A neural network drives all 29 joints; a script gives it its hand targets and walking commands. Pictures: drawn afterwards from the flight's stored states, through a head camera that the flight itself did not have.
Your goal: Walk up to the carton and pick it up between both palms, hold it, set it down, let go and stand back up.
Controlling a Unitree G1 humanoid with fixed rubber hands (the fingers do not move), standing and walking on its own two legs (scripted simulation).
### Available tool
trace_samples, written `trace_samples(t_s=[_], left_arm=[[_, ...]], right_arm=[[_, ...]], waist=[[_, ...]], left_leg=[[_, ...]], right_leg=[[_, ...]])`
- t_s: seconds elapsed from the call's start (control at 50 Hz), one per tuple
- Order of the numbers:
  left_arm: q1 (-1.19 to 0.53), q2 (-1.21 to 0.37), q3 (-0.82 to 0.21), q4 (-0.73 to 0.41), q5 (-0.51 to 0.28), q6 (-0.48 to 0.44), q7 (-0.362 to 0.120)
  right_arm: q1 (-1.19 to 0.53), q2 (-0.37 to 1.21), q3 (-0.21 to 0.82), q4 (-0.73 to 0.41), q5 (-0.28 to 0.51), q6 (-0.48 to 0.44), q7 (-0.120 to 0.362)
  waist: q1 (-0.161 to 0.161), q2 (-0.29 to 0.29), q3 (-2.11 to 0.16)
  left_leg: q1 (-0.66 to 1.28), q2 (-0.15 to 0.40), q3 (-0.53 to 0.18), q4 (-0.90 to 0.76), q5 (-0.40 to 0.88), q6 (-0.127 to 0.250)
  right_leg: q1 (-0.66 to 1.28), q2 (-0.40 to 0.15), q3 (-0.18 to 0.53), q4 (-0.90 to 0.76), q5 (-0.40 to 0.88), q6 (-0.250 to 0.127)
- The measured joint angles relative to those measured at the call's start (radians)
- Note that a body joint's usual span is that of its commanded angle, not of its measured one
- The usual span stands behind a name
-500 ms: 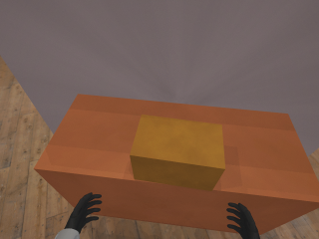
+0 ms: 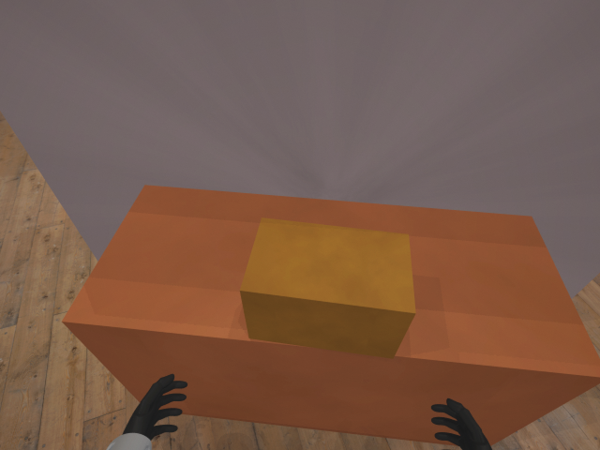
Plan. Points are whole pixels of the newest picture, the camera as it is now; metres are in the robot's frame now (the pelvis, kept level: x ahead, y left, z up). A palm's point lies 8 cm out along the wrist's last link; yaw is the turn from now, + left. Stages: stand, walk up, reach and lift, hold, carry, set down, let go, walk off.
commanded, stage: stand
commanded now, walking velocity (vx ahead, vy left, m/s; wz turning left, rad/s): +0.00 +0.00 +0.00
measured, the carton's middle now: (326, 287) +0.42 -0.02 -0.11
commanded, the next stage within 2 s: none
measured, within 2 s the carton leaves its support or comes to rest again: neither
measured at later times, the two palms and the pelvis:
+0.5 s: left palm out of the picture +0.02 +0.30 -0.12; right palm out of the picture +0.04 -0.27 -0.11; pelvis -0.03 +0.01 +0.00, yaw +1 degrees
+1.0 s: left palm out of the picture -0.02 +0.31 -0.11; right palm out of the picture +0.04 -0.27 -0.13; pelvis -0.04 +0.01 +0.00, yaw +1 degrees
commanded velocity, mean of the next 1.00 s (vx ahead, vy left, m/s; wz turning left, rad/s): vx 0.00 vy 0.00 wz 0.00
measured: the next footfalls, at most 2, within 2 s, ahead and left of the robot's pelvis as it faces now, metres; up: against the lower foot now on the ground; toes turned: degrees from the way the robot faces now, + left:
none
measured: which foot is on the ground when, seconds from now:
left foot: down 0.00-1.00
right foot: down 0.00-1.00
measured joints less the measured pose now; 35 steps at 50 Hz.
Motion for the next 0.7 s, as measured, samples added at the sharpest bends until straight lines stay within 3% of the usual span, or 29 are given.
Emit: trace_samples(t_s=[0.12, 0.3, 0.7], left_arm=[[0.037, 0.052, 0.039, 0.127, 0.025, 0.001, 0.008], [0.095, 0.094, 0.035, 0.278, 0.027, -0.015, -0.002], [0.091, 0.089, 0.013, 0.401, 0.02, -0.018, -0.013]], right_arm=[[0.017, -0.124, -0.023, 0.087, 0.006, 0.091, 0.002], [0.039, -0.189, -0.013, 0.187, -0.001, 0.121, 0.018], [0.027, -0.153, 0.041, 0.281, 0.004, 0.127, 0.022]], waist=[[0.004, 0.017, -0.021], [0.006, 0.025, -0.057], [0.004, 0.011, -0.049]], left_leg=[[-0.032, -0.007, -0.007, 0.03, -0.006, 0.004], [-0.038, -0.01, -0.007, 0.017, 0.014, 0.01], [-0.079, -0.032, 0.0, -0.032, 0.085, 0.03]], right_leg=[[-0.029, -0.007, -0.007, 0.032, -0.011, 0.003], [-0.034, -0.009, -0.006, 0.015, 0.011, 0.006], [-0.078, -0.032, 0.001, -0.026, 0.078, 0.028]])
